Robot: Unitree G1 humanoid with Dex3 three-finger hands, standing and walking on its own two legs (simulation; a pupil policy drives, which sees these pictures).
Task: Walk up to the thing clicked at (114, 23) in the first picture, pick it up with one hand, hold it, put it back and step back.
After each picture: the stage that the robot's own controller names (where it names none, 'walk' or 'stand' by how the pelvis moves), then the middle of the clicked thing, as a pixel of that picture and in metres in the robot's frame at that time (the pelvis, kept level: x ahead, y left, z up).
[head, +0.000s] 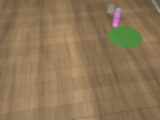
stand; (116, 18) +1.86 -0.41 -0.66
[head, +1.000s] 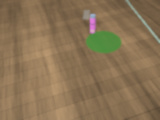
walk; (92, 23) +1.76 +0.04 -0.63
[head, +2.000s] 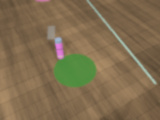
walk; (59, 48) +1.20 +0.34 -0.64
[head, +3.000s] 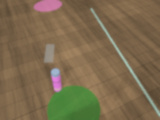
walk; (56, 80) +0.78 +0.25 -0.63
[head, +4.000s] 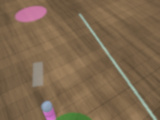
walk; (49, 112) +0.48 +0.24 -0.63
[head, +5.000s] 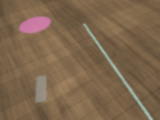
stand; out of the picture +0.37 +0.24 -0.65
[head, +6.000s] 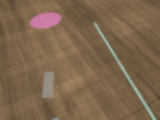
stand; out of the picture +0.37 +0.20 -0.65
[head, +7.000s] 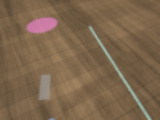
stand; out of the picture +0.41 +0.22 -0.66
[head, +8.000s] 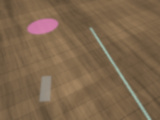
stand; out of the picture +0.39 +0.22 -0.66
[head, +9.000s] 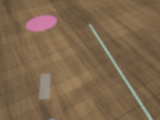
go down; out of the picture +0.39 +0.22 -0.66
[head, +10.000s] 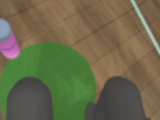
go down; (6, 42) +0.47 +0.28 -0.23
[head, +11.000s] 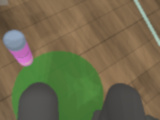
approach; (21, 51) +0.46 +0.26 -0.26
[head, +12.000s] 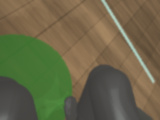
close in; out of the picture +0.45 +0.31 -0.16
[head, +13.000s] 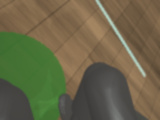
close; out of the picture +0.44 +0.32 -0.16
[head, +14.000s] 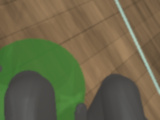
lift; out of the picture +0.34 +0.30 -0.13
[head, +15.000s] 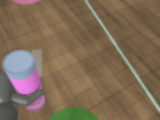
hold; (28, 85) +0.32 +0.19 +0.04
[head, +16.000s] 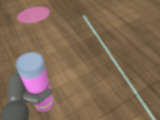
hold; (38, 86) +0.33 +0.16 +0.03
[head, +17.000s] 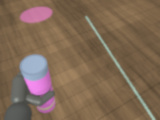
hold; (41, 87) +0.33 +0.16 +0.03
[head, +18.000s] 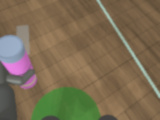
crouch; (20, 67) +0.40 +0.21 -0.03
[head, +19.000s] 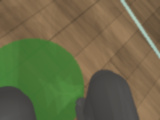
lower; out of the picture +0.50 +0.31 -0.08
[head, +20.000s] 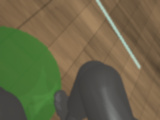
lower; out of the picture +0.46 +0.33 -0.16
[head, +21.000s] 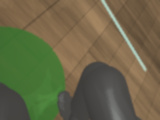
lower; out of the picture +0.44 +0.33 -0.16
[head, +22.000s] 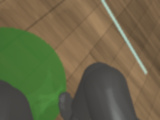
lower; out of the picture +0.44 +0.32 -0.16
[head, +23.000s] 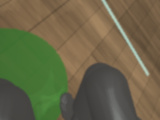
lower; out of the picture +0.43 +0.32 -0.16
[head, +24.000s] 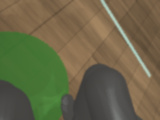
open; out of the picture +0.44 +0.30 -0.17
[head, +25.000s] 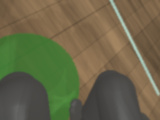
stand; out of the picture +0.43 +0.28 -0.18
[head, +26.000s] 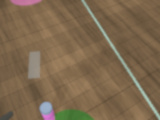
stand; (48, 114) +0.40 +0.20 -0.55
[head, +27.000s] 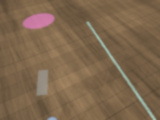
stand; out of the picture +0.40 +0.20 -0.60
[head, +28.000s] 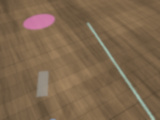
stand; out of the picture +0.39 +0.20 -0.60
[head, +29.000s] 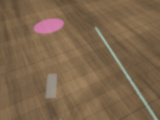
stand; out of the picture +0.41 +0.19 -0.66
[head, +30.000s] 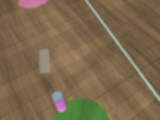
walk; (59, 102) +0.48 +0.21 -0.63
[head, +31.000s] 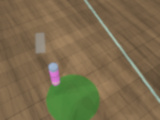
walk; (54, 74) +0.72 +0.22 -0.63
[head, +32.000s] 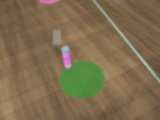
stand; (66, 57) +1.05 +0.27 -0.63
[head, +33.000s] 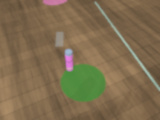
stand; (69, 60) +1.05 +0.20 -0.65
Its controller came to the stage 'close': yes
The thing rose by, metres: 0.68
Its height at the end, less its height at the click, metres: +0.00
